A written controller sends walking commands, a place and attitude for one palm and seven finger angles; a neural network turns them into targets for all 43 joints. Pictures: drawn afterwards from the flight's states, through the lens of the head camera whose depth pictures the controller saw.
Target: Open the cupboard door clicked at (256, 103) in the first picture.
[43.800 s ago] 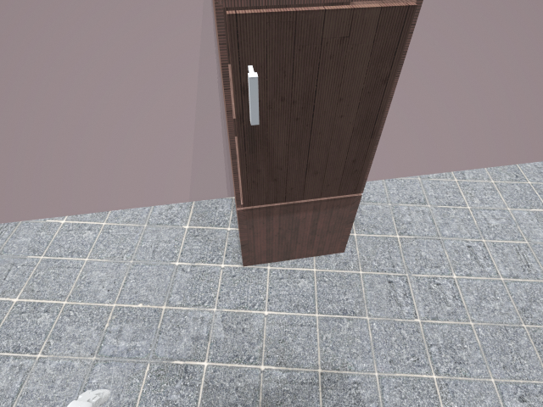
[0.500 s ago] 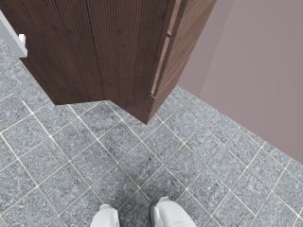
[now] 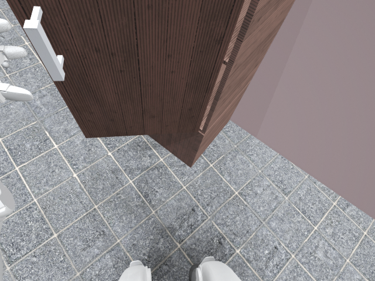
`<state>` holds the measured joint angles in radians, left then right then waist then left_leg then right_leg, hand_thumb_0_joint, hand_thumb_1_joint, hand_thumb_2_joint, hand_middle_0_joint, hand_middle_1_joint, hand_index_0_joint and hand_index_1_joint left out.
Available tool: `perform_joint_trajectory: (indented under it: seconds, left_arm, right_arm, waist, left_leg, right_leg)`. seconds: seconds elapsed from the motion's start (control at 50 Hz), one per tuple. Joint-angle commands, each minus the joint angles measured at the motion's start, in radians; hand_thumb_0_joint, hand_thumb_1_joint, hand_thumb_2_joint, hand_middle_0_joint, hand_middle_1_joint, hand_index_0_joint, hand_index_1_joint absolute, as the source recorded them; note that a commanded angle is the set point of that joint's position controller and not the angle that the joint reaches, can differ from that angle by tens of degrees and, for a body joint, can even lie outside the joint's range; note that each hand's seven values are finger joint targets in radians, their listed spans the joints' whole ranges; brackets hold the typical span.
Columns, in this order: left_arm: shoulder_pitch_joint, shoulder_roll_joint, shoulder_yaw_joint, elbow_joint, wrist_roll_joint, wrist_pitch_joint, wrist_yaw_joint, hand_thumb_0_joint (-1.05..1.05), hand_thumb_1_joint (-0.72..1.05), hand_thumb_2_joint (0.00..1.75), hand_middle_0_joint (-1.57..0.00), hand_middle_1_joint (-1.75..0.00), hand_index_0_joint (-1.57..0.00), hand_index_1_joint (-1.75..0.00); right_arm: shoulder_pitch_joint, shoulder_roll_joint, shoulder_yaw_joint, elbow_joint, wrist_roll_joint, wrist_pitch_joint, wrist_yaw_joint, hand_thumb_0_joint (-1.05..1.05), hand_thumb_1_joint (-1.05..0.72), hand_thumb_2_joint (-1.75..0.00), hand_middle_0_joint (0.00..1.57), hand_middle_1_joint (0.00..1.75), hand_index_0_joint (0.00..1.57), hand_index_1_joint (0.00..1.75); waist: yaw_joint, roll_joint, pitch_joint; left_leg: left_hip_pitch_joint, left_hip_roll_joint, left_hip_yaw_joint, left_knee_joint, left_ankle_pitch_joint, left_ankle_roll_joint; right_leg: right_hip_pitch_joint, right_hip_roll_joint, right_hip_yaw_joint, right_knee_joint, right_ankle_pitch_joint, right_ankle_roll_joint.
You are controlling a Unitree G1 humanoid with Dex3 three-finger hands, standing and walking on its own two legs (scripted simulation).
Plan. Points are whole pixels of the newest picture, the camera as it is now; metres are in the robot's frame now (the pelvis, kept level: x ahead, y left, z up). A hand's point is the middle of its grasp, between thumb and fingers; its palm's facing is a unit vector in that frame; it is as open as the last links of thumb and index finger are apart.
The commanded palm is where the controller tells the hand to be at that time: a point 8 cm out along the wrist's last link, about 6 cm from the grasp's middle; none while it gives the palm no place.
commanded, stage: move the hooked fingers beside the handle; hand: left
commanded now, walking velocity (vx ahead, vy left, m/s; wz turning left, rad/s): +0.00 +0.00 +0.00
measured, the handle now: (48, 46) +0.55 +0.24 +0.11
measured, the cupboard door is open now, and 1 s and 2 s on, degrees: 45 45 44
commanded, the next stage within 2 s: slide the fingers in behind the handle in 0.14 s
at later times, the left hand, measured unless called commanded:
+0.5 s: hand (16, 65) +0.50 +0.28 +0.12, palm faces +0.04 -1.00 +0.00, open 14.0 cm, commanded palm +0.49 +0.31 +0.11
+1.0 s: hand (41, 64) +0.51 +0.24 +0.11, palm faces +0.03 -1.00 +0.00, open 14.0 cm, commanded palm +0.49 +0.27 +0.11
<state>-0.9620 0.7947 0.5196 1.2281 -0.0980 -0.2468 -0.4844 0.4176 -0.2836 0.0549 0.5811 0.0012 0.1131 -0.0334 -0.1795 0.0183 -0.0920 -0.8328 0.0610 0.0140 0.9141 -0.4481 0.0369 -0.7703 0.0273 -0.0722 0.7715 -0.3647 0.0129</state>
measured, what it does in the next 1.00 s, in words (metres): stands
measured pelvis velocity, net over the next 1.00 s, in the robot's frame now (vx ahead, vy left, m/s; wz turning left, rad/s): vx -0.01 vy -0.01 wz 0.00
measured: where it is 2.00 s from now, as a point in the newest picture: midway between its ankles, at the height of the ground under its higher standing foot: outside the picture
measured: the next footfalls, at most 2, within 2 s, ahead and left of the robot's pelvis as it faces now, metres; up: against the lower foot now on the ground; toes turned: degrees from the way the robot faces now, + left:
none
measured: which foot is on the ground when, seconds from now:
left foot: down 0.00-1.00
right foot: down 0.00-1.00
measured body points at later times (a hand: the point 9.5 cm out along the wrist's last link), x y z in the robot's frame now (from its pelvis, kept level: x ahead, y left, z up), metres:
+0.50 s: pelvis -0.02 -0.01 -0.01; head +0.12 +0.03 +0.42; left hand +0.49 +0.33 +0.12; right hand -0.05 -0.28 -0.10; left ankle -0.02 +0.09 -0.69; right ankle -0.01 -0.14 -0.69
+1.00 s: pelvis -0.01 -0.01 +0.00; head +0.12 +0.02 +0.43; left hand +0.50 +0.29 +0.12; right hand -0.02 -0.27 -0.10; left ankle -0.02 +0.09 -0.69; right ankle -0.01 -0.14 -0.69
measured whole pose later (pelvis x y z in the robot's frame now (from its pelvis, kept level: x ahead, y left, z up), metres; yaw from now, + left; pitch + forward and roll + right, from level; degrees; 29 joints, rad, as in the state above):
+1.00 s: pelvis -0.01 -0.01 +0.00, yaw +0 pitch +20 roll -4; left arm -0.98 0.69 0.45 1.23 -0.10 -0.27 -0.37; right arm 0.44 -0.28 0.05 0.61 0.00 0.08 -0.02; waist -0.19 0.03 -0.09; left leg -0.83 0.06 0.02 0.91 -0.44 0.03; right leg -0.78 0.03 -0.07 0.79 -0.36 0.00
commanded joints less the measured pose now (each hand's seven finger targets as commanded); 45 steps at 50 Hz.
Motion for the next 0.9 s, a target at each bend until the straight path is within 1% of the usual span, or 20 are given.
perform_joint_trajectory:
  seconds: [0.0, 0.06, 0.22, 0.26, 0.3, 0.32, 0.36, 0.38, 0.4, 0.44, 0.48, 0.5, 0.6, 0.64, 0.7, 0.72, 0.8, 0.82, 0.84, 0.88]
  left_arm:
    - [-0.423, 0.309, 0.036, -0.204, -0.031, -0.077, 0.002, 0.0, -0.5, 0.3, -0.3, -1.2, -0.3, -1.2]
    - [-0.382, 0.327, 0.042, -0.154, -0.019, -0.064, 0.008, 0.0, -0.5, 0.3, -0.3, -1.2, -0.3, -1.2]
    - [-0.507, 0.344, 0.019, -0.136, -0.019, -0.097, -0.002, 0.0, -0.5, 0.3, -0.3, -1.2, -0.3, -1.2]
    - [-0.504, 0.325, -0.007, -0.108, -0.016, -0.085, -0.01, 0.0, -0.5, 0.3, -0.3, -1.2, -0.3, -1.2]
    - [-0.508, 0.319, -0.012, -0.117, -0.016, -0.085, -0.012, 0.0, -0.5, 0.3, -0.3, -1.2, -0.3, -1.2]
    - [-0.529, 0.308, -0.023, -0.111, -0.016, -0.079, -0.011, 0.0, -0.5, 0.3, -0.3, -1.2, -0.3, -1.2]
    - [-0.507, 0.335, 0.001, -0.09, -0.015, -0.068, -0.006, 0.0, -0.5, 0.3, -0.3, -1.2, -0.3, -1.2]
    - [-0.521, 0.332, 0.003, -0.106, -0.021, -0.071, -0.005, 0.0, -0.5, 0.3, -0.3, -1.2, -0.3, -1.2]
    - [-0.528, 0.362, 0.021, -0.132, -0.012, -0.075, 0.0, 0.0, -0.5, 0.3, -0.3, -1.2, -0.3, -1.2]
    - [-0.512, 0.336, 0.008, -0.158, -0.004, -0.076, 0.01, 0.0, -0.5, 0.3, -0.3, -1.2, -0.3, -1.2]
    - [-0.52, 0.308, 0.001, -0.163, -0.014, -0.08, 0.022, 0.0, -0.5, 0.3, -0.3, -1.2, -0.3, -1.2]
    - [-0.505, 0.335, 0.025, -0.156, -0.013, -0.077, 0.027, 0.0, -0.5, 0.3, -0.3, -1.2, -0.3, -1.2]
    - [-0.494, 0.313, 0.022, -0.204, -0.004, -0.081, 0.062, 0.0, -0.5, 0.3, -0.3, -1.2, -0.3, -1.2]
    - [-0.491, 0.254, -0.016, -0.196, -0.003, -0.078, 0.07, 0.0, -0.5, 0.3, -0.3, -1.2, -0.3, -1.2]
    - [-0.474, 0.257, -0.005, -0.195, -0.01, -0.082, 0.071, 0.0, -0.5, 0.3, -0.3, -1.2, -0.3, -1.2]
    - [-0.485, 0.225, -0.024, -0.193, -0.014, -0.081, 0.07, 0.0, -0.5, 0.3, -0.3, -1.2, -0.3, -1.2]
    - [-0.47, 0.248, 0.004, -0.192, -0.018, -0.084, 0.08, 0.0, -0.5, 0.3, -0.3, -1.2, -0.3, -1.2]
    - [-0.47, 0.235, -0.007, -0.209, -0.013, -0.089, 0.085, 0.0, -0.5, 0.3, -0.3, -1.2, -0.3, -1.2]
    - [-0.456, 0.178, -0.042, -0.2, -0.015, -0.088, 0.087, 0.0, -0.5, 0.3, -0.3, -1.2, -0.3, -1.2]
    - [-0.472, 0.166, -0.046, -0.218, -0.019, -0.098, 0.097, 0.0, -0.5, 0.3, -0.3, -1.2, -0.3, -1.2]
  right_arm:
    - [0.196, -0.209, -0.071, -0.024, 0.002, -0.006, -0.021, 0.0, -0.9, -0.9, 0.2, 0.3, 0.2, 0.3]
    - [0.182, -0.209, -0.066, -0.038, 0.007, -0.009, -0.023, 0.0, -0.9, -0.9, 0.2, 0.3, 0.2, 0.3]
    - [0.177, -0.216, -0.055, -0.025, 0.01, -0.023, -0.04, 0.0, -0.9, -0.9, 0.2, 0.3, 0.2, 0.3]
    - [0.179, -0.217, -0.052, -0.024, 0.014, -0.029, -0.044, 0.0, -0.9, -0.9, 0.2, 0.3, 0.2, 0.3]
    - [0.186, -0.216, -0.051, -0.017, 0.012, -0.035, -0.047, 0.0, -0.9, -0.9, 0.2, 0.3, 0.2, 0.3]
    - [0.187, -0.216, -0.049, -0.013, 0.01, -0.038, -0.046, 0.0, -0.9, -0.9, 0.2, 0.3, 0.2, 0.3]
    - [0.194, -0.218, -0.048, -0.014, 0.011, -0.04, -0.047, 0.0, -0.9, -0.9, 0.2, 0.3, 0.2, 0.3]
    - [0.201, -0.217, -0.047, -0.013, 0.007, -0.043, -0.047, 0.0, -0.9, -0.9, 0.2, 0.3, 0.2, 0.3]
    - [0.205, -0.217, -0.05, -0.013, 0.006, -0.042, -0.046, 0.0, -0.9, -0.9, 0.2, 0.3, 0.2, 0.3]
    - [0.215, -0.212, -0.054, -0.01, 0.001, -0.04, -0.038, 0.0, -0.9, -0.9, 0.2, 0.3, 0.2, 0.3]
    - [0.219, -0.21, -0.056, -0.008, 0.0, -0.04, -0.035, 0.0, -0.9, -0.9, 0.2, 0.3, 0.2, 0.3]
    - [0.22, -0.214, -0.057, -0.008, 0.0, -0.037, -0.034, 0.0, -0.9, -0.9, 0.2, 0.3, 0.2, 0.3]
    - [0.225, -0.21, -0.064, -0.011, -0.004, -0.036, -0.025, 0.0, -0.9, -0.9, 0.2, 0.3, 0.2, 0.3]
    - [0.224, -0.204, -0.065, -0.006, -0.004, -0.036, -0.02, 0.0, -0.9, -0.9, 0.2, 0.3, 0.2, 0.3]
    - [0.224, -0.205, -0.067, -0.004, -0.002, -0.034, -0.019, 0.0, -0.9, -0.9, 0.2, 0.3, 0.2, 0.3]
    - [0.224, -0.202, -0.067, 0.001, -0.003, -0.035, -0.018, 0.0, -0.9, -0.9, 0.2, 0.3, 0.2, 0.3]
    - [0.223, -0.202, -0.068, -0.001, -0.004, -0.036, -0.017, 0.0, -0.9, -0.9, 0.2, 0.3, 0.2, 0.3]
    - [0.222, -0.199, -0.069, -0.002, -0.004, -0.035, -0.015, 0.0, -0.9, -0.9, 0.2, 0.3, 0.2, 0.3]
    - [0.216, -0.193, -0.071, -0.005, -0.003, -0.036, -0.012, 0.0, -0.9, -0.9, 0.2, 0.3, 0.2, 0.3]
    - [0.217, -0.194, -0.073, -0.001, -0.004, -0.037, -0.012, 0.0, -0.9, -0.9, 0.2, 0.3, 0.2, 0.3]
  waist:
    - [0.001, 0.224, -0.458]
    - [0.009, 0.182, -0.411]
    - [-0.033, 0.194, -0.401]
    - [-0.043, 0.156, -0.382]
    - [-0.032, 0.218, -0.42]
    - [-0.041, 0.211, -0.407]
    - [-0.032, 0.179, -0.402]
    - [-0.037, 0.183, -0.417]
    - [-0.023, 0.204, -0.458]
    - [-0.017, 0.25, -0.482]
    - [-0.028, 0.222, -0.447]
    - [-0.019, 0.204, -0.461]
    - [-0.009, 0.247, -0.481]
    - [-0.022, 0.224, -0.449]
    - [-0.015, 0.218, -0.454]
    - [-0.028, 0.206, -0.444]
    - [-0.014, 0.199, -0.443]
    - [-0.011, 0.206, -0.454]
    - [-0.019, 0.203, -0.433]
    - [-0.024, 0.186, -0.43]
  left_leg:
    - [0.508, -0.004, -0.092, -0.068, 0.676, -0.032]
    - [0.418, -0.016, -0.073, -0.076, 0.576, -0.018]
    - [0.384, -0.016, -0.076, -0.072, 0.445, -0.013]
    - [0.35, -0.017, -0.077, -0.078, 0.392, -0.006]
    - [0.389, -0.017, -0.081, -0.076, 0.409, -0.012]
    - [0.376, -0.015, -0.082, -0.075, 0.389, -0.011]
    - [0.337, -0.017, -0.076, -0.076, 0.374, -0.005]
    - [0.343, -0.019, -0.077, -0.075, 0.394, -0.004]
    - [0.358, -0.017, -0.078, -0.07, 0.417, -0.007]
    - [0.411, -0.016, -0.082, -0.069, 0.462, -0.014]
    - [0.41, -0.013, -0.087, -0.073, 0.462, -0.012]
    - [0.395, -0.012, -0.084, -0.074, 0.458, -0.011]
    - [0.439, -0.011, -0.085, -0.081, 0.493, -0.018]
    - [0.435, -0.01, -0.084, -0.083, 0.489, -0.016]
    - [0.424, -0.014, -0.078, -0.085, 0.489, -0.013]
    - [0.43, -0.012, -0.079, -0.085, 0.493, -0.013]
    - [0.414, -0.015, -0.073, -0.084, 0.503, -0.01]
    - [0.431, -0.015, -0.078, -0.084, 0.526, -0.014]
    - [0.438, -0.014, -0.075, -0.083, 0.525, -0.015]
    - [0.447, -0.012, -0.081, -0.083, 0.534, -0.014]
  right_leg:
    - [0.075, 0.044, 0.008, -0.03, 0.358, -0.03]
    - [0.11, 0.041, 0.014, -0.031, 0.351, -0.028]
    - [0.07, 0.038, 0.025, -0.034, 0.274, -0.027]
    - [0.071, 0.038, 0.026, -0.039, 0.243, -0.025]
    - [0.05, 0.036, 0.025, -0.035, 0.236, -0.029]
    - [0.039, 0.036, 0.025, -0.038, 0.218, -0.028]
    - [0.067, 0.036, 0.028, -0.039, 0.222, -0.026]
    - [0.076, 0.036, 0.026, -0.034, 0.239, -0.028]
    - [0.087, 0.035, 0.028, -0.028, 0.255, -0.027]
    - [0.065, 0.038, 0.021, -0.027, 0.265, -0.03]
    - [0.053, 0.042, 0.016, -0.032, 0.256, -0.03]
    - [0.074, 0.043, 0.018, -0.031, 0.264, -0.028]
    - [0.07, 0.042, 0.015, -0.032, 0.276, -0.03]
    - [0.061, 0.044, 0.013, -0.038, 0.276, -0.028]
    - [0.088, 0.044, 0.018, -0.038, 0.296, -0.03]
    - [0.081, 0.044, 0.015, -0.039, 0.302, -0.029]
    - [0.102, 0.041, 0.021, -0.036, 0.32, -0.029]
    - [0.104, 0.041, 0.018, -0.032, 0.33, -0.03]
    - [0.084, 0.042, 0.016, -0.035, 0.324, -0.029]
    - [0.082, 0.042, 0.015, -0.034, 0.323, -0.031]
